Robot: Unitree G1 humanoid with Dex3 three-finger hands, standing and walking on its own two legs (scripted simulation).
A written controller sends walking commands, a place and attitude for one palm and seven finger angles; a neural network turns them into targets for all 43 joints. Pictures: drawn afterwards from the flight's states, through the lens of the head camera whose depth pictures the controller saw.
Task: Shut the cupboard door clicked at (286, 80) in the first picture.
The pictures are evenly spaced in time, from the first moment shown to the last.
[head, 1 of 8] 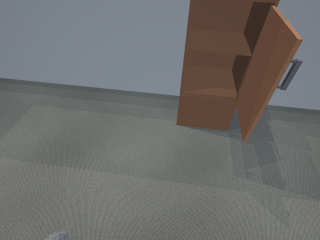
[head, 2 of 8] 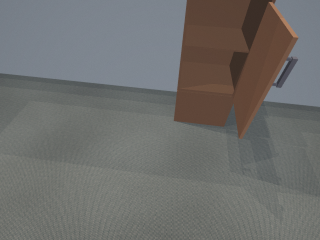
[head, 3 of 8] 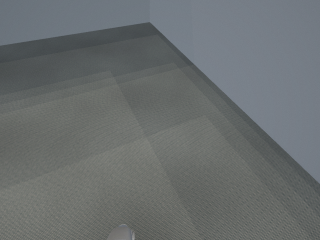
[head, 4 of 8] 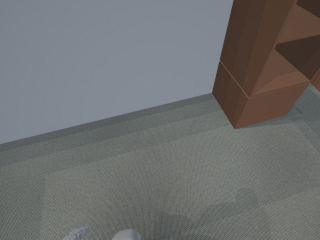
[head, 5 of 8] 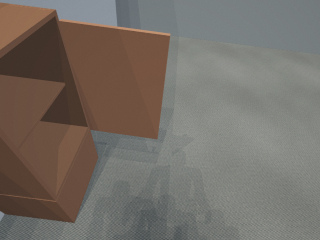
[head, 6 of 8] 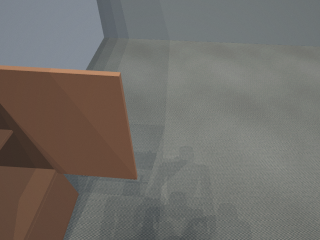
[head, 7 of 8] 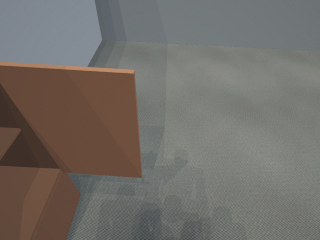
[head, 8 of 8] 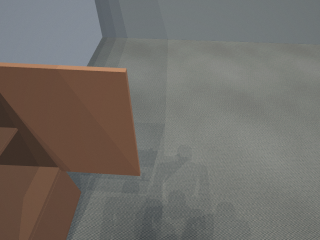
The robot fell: no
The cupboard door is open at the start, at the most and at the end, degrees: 89 89 89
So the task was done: no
